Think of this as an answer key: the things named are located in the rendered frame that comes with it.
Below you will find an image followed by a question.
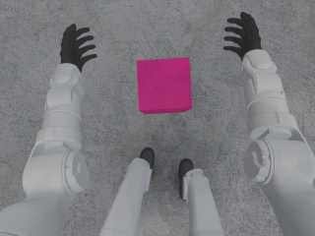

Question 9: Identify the right robot hand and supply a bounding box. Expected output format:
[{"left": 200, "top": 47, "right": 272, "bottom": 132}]
[{"left": 223, "top": 12, "right": 262, "bottom": 61}]

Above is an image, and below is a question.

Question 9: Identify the left robot hand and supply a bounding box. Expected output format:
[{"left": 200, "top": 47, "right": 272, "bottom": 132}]
[{"left": 60, "top": 24, "right": 97, "bottom": 73}]

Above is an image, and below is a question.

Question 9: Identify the robot left upper arm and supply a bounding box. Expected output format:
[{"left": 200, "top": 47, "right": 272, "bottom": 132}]
[{"left": 0, "top": 149, "right": 90, "bottom": 236}]

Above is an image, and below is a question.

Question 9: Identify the robot left shin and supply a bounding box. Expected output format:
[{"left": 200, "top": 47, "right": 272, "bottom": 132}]
[{"left": 126, "top": 157, "right": 151, "bottom": 172}]

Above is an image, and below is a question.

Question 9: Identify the robot right foot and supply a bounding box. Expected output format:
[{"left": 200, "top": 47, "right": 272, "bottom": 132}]
[{"left": 178, "top": 158, "right": 194, "bottom": 201}]

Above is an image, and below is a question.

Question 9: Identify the robot right forearm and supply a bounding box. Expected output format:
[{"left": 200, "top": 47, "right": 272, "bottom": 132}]
[{"left": 239, "top": 49, "right": 315, "bottom": 180}]

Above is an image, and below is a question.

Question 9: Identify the robot left forearm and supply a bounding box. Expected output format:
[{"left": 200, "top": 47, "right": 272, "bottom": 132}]
[{"left": 22, "top": 63, "right": 86, "bottom": 192}]

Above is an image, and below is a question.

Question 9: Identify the carton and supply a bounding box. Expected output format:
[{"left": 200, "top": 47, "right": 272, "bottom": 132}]
[{"left": 137, "top": 57, "right": 193, "bottom": 114}]

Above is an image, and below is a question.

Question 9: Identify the robot right upper arm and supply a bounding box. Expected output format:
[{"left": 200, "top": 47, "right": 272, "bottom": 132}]
[{"left": 243, "top": 138, "right": 315, "bottom": 236}]

